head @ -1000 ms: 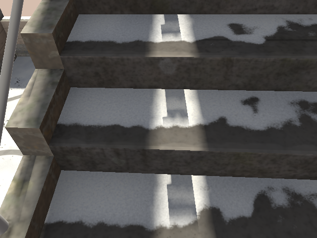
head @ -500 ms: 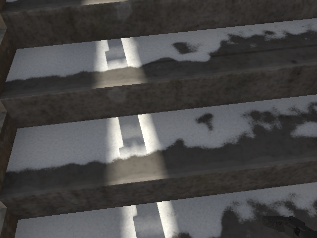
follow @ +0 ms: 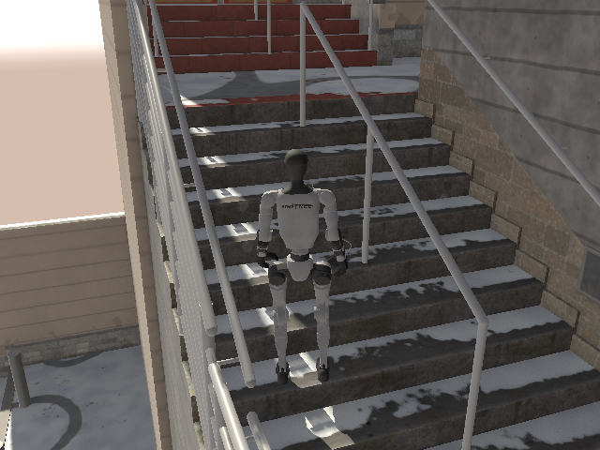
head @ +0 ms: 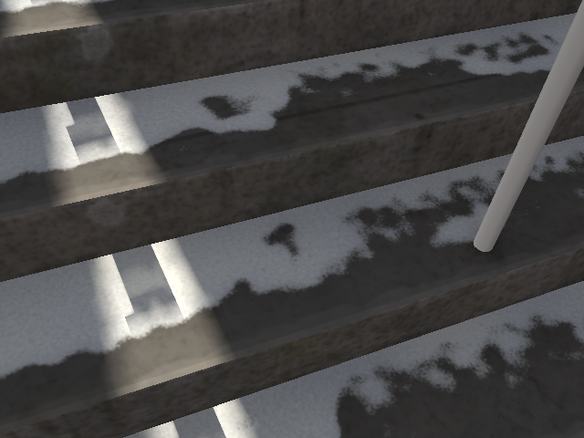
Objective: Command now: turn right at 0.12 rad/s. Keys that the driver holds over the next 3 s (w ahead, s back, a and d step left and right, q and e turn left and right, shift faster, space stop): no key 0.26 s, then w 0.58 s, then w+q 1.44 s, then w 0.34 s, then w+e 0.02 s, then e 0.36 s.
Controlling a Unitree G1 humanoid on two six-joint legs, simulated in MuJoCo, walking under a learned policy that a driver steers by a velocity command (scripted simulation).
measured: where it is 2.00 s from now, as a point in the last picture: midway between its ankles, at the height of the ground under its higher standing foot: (308, 229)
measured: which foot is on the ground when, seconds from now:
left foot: down 0.00-0.88, up 0.90-1.00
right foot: up 0.00-0.00, down 0.02-0.52, up 0.54-0.86, down 0.88-1.00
